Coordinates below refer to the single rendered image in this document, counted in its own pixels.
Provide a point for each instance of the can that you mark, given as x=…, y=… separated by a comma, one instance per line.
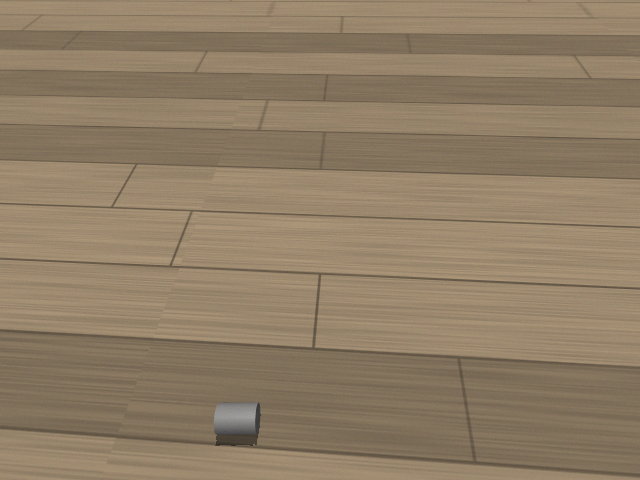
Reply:
x=237, y=418

